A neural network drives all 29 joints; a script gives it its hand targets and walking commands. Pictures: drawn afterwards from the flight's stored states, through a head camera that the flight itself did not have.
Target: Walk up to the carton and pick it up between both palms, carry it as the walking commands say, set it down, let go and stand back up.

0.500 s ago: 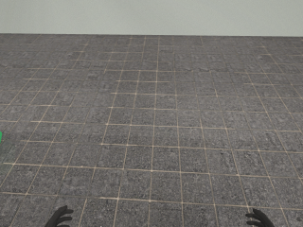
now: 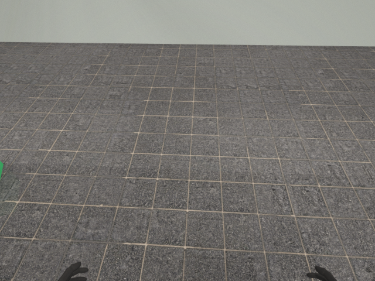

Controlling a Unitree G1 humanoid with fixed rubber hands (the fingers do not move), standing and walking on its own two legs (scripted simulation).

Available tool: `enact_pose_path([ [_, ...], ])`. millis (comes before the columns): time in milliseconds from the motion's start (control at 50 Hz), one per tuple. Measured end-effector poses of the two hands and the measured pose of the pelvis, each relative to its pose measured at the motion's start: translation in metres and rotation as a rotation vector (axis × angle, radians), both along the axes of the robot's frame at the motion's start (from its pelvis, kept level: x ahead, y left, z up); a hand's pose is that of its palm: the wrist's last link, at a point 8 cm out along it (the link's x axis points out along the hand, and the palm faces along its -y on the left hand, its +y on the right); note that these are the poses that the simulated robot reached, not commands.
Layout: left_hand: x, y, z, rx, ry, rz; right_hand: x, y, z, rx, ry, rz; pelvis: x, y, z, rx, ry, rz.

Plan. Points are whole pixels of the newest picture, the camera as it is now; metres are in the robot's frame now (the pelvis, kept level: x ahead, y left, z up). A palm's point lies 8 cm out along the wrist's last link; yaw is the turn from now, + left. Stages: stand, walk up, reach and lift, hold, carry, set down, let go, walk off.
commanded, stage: stand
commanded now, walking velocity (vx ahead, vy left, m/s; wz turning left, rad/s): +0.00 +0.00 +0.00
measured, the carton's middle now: out of the picture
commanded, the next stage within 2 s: walk up in 0.44 s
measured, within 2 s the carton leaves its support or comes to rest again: neither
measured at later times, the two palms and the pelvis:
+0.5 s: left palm out of the picture +0.12 +0.30 -0.09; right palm out of the picture +0.09 -0.28 -0.10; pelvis +0.00 +0.01 +0.00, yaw +0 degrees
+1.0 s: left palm out of the picture -0.06 +0.40 -0.10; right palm out of the picture +0.11 -0.15 -0.12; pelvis -0.04 +0.11 +0.00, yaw +7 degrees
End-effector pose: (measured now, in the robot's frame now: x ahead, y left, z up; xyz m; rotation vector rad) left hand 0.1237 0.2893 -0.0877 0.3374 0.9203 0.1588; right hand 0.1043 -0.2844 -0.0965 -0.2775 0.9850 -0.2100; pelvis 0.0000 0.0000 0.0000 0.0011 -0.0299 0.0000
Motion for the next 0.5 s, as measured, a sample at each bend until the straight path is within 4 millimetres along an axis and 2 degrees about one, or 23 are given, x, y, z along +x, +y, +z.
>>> enact_pose_path([
  [500,-0.005,0.008,-0.007,-0.005,0.034,0.015,-0.017,0.002,-0.003,-0.007,0.053,-0.017,-0.004,0.005,0.001,-0.007,-0.005,0.0],
])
